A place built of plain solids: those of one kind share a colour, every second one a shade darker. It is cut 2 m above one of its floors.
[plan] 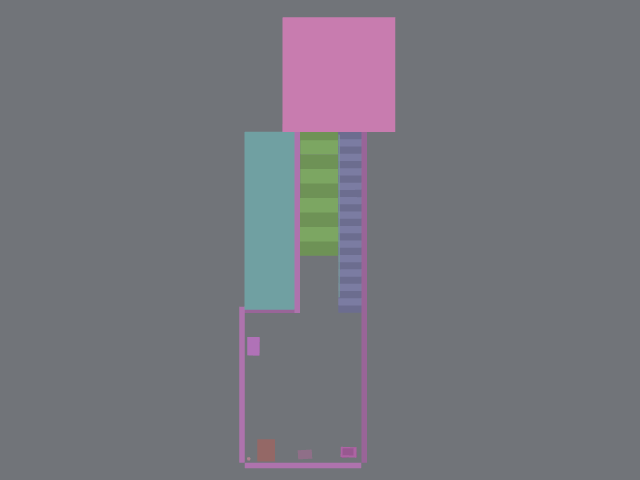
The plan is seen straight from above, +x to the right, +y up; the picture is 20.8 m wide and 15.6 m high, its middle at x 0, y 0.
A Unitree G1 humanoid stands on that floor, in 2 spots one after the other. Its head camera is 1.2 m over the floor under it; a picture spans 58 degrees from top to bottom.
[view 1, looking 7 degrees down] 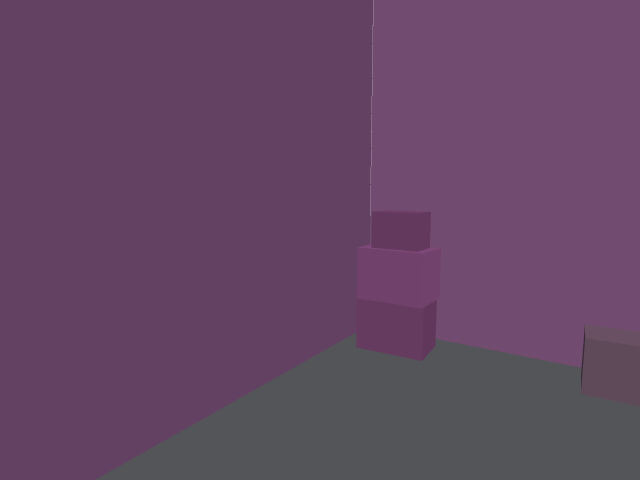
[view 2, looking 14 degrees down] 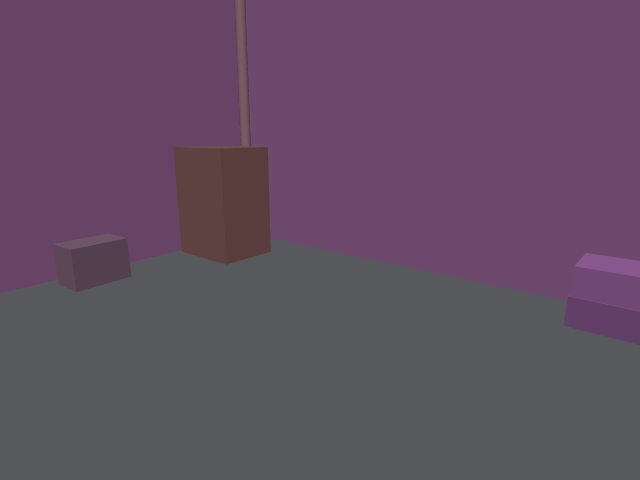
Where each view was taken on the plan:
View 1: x -0.35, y -3.97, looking -56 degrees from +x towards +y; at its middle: wall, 3.05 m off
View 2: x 0.99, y -3.37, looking -141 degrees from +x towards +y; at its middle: wall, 4.57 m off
